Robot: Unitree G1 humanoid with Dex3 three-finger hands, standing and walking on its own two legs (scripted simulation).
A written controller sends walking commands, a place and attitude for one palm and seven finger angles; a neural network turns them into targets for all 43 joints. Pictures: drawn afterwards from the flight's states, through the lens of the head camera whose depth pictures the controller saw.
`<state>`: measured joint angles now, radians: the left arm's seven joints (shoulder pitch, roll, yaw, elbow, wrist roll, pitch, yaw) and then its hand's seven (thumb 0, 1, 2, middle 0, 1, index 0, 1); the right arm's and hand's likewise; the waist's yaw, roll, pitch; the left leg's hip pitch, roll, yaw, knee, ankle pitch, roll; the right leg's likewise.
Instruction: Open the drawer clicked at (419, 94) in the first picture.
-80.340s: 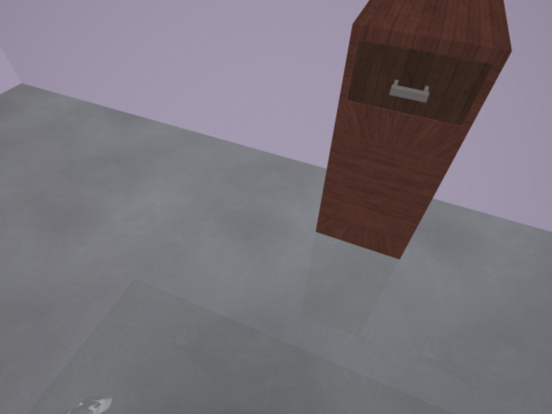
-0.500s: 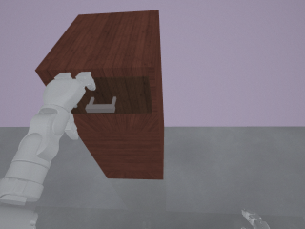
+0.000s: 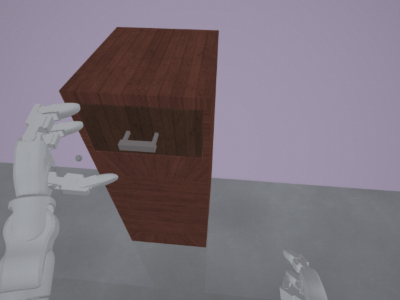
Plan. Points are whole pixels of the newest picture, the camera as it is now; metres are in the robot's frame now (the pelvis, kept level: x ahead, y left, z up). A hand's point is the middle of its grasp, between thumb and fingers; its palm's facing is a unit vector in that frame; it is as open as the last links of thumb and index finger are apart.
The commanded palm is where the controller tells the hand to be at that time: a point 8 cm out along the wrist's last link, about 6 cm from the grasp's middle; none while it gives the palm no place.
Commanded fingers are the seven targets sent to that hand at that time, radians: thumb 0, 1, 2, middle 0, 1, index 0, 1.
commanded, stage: draw the hand back to the body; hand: left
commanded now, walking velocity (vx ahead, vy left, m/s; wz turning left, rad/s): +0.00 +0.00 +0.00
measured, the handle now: (139, 140) +0.50 +0.24 +0.01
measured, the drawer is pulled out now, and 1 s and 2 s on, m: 0.00 0.00 0.00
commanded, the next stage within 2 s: step back with the hand held close in 0.66 s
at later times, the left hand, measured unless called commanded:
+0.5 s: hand (36, 232) +0.15 +0.23 +0.19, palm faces +0.44 -0.81 -0.37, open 8.3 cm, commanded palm +0.10 +0.28 +0.20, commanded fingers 0.00 0.90 0.90 -0.20 -0.30 -0.20 -0.30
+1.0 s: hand (47, 244) +0.15 +0.23 +0.15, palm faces +0.40 -0.83 -0.40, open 7.4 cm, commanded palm +0.07 +0.28 +0.20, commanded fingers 0.00 0.90 0.90 -0.20 -0.30 -0.20 -0.30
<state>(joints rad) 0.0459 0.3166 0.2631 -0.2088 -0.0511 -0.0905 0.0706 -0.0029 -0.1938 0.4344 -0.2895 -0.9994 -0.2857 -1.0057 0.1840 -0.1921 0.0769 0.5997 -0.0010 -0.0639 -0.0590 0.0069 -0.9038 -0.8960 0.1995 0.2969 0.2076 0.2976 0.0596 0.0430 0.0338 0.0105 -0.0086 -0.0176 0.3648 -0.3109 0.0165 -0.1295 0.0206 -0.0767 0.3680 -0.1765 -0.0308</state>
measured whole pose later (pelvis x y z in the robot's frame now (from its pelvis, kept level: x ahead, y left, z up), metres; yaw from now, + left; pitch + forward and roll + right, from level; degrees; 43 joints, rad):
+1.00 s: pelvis -0.05 -0.01 -0.01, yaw +3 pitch +1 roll -1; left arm 0.57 0.33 0.35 -0.60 -0.01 -0.17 0.13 0.02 0.89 0.90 -0.21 -0.30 -0.21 -0.31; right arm 0.24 -0.23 0.00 0.59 -0.03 -0.05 -0.09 0.01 -0.90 -0.90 0.20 0.30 0.21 0.30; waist -0.02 -0.02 0.00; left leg -0.25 -0.01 -0.04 0.59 -0.35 0.01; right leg -0.35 0.00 -0.13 0.52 -0.18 -0.05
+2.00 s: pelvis -0.21 -0.01 -0.01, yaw +2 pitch +3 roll +0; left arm 0.62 0.41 0.43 -0.67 -0.03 -0.24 0.12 0.02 0.89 0.90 -0.21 -0.30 -0.21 -0.31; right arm 0.19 -0.17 -0.01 0.58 -0.02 -0.16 -0.06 0.01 -0.90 -0.90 0.20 0.30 0.21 0.30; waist 0.00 -0.05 -0.02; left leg -0.39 0.04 0.02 0.54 -0.20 -0.01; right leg -0.40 0.03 0.00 0.75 -0.38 0.01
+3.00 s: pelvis -0.34 -0.02 -0.02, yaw +5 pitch +0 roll +0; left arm 0.48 0.40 0.31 -0.39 0.04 -0.16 0.09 0.01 0.89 0.90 -0.20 -0.30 -0.20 -0.30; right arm 0.29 -0.21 -0.01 0.67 -0.02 -0.15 -0.03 0.01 -0.90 -0.90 0.20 0.30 0.21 0.30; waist 0.00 -0.01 -0.09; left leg -0.31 0.01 0.04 0.61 -0.30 0.02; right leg -0.34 -0.03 -0.02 0.67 -0.24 0.00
